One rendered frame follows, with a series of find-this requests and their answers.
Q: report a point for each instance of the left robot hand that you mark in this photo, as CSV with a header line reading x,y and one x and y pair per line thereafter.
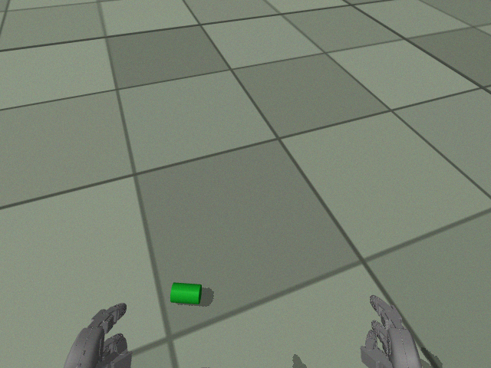
x,y
89,350

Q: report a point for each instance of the right robot hand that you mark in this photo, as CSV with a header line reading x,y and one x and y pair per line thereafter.
x,y
400,350

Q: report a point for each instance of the can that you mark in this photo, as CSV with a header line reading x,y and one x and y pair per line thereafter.
x,y
186,293

